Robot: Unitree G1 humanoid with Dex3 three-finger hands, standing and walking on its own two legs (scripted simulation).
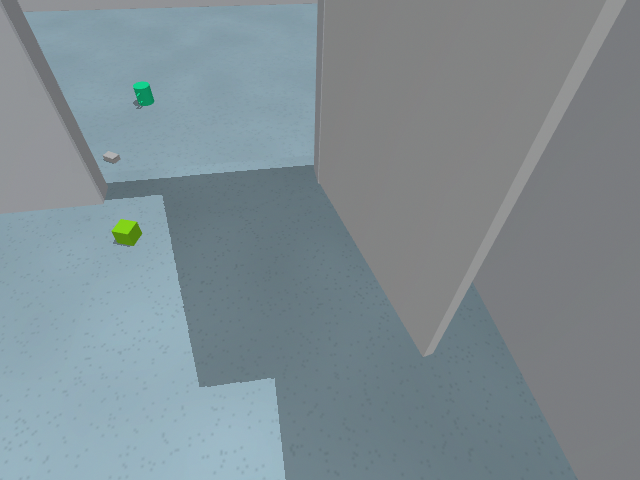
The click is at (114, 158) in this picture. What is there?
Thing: small brick
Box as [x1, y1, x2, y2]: [102, 151, 120, 162]
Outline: 102,155 104,159 112,162 115,162 120,158 118,154 109,151
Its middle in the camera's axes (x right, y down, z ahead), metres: -1.06 -0.42 +1.98
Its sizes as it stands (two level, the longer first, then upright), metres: 0.067 0.041 0.028
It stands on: the floor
